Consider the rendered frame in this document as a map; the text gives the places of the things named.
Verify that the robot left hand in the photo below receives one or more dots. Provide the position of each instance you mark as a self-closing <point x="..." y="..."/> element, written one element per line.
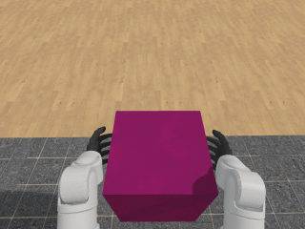
<point x="95" y="145"/>

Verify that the robot right forearm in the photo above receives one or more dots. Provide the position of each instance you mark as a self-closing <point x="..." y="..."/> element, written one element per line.
<point x="244" y="194"/>

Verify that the carton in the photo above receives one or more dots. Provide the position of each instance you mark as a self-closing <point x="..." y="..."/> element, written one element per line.
<point x="159" y="167"/>

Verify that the robot left forearm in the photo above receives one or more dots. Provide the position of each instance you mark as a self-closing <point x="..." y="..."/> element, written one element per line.
<point x="78" y="192"/>

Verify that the robot right hand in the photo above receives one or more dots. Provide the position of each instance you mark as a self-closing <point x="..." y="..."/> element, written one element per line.
<point x="223" y="147"/>

